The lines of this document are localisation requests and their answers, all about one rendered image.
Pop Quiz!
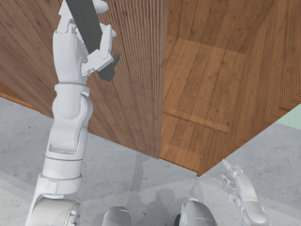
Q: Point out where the robot left hand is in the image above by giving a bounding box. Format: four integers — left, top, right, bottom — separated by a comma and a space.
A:
53, 0, 117, 85

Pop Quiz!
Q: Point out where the handle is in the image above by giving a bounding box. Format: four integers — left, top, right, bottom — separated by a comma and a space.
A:
65, 0, 120, 82

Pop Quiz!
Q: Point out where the robot left thigh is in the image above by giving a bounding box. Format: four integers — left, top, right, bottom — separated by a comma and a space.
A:
102, 206, 134, 226

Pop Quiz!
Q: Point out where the robot right thigh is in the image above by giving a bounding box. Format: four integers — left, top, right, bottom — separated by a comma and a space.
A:
180, 201, 218, 226

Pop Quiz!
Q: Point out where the left robot upper arm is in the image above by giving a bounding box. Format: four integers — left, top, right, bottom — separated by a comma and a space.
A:
27, 197, 82, 226

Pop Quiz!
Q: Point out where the wardrobe door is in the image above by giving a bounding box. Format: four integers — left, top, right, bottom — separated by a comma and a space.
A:
0, 0, 168, 159
0, 81, 25, 102

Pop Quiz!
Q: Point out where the left robot forearm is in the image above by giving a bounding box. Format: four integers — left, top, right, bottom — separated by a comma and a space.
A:
24, 82, 93, 226

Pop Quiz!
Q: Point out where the robot thigh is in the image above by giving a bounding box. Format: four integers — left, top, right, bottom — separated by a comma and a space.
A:
102, 206, 134, 226
180, 201, 218, 226

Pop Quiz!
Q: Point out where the robot right hand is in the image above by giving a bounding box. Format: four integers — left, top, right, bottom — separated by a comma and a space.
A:
219, 158, 258, 209

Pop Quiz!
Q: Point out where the right robot forearm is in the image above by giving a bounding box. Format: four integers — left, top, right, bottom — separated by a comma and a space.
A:
240, 201, 272, 226

